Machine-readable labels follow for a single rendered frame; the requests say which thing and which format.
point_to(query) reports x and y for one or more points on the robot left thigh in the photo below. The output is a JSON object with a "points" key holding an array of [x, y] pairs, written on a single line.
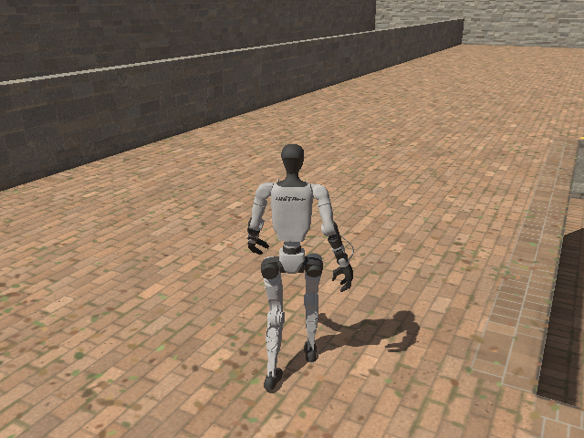
{"points": [[274, 289]]}

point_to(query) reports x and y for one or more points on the robot right forearm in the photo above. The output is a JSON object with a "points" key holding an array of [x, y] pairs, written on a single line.
{"points": [[338, 248]]}

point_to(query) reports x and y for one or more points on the robot right hand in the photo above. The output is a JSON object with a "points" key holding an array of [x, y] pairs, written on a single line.
{"points": [[348, 272]]}

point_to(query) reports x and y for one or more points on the left robot foot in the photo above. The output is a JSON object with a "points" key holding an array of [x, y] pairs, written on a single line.
{"points": [[270, 382]]}

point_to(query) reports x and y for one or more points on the robot left hand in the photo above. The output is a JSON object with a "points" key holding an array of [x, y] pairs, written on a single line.
{"points": [[256, 250]]}

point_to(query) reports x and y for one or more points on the robot left upper arm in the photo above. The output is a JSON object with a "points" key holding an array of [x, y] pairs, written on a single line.
{"points": [[259, 206]]}

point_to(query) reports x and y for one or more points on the robot right upper arm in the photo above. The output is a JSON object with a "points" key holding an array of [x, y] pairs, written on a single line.
{"points": [[325, 209]]}

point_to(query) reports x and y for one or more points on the robot left forearm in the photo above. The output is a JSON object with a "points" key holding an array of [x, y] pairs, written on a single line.
{"points": [[252, 234]]}

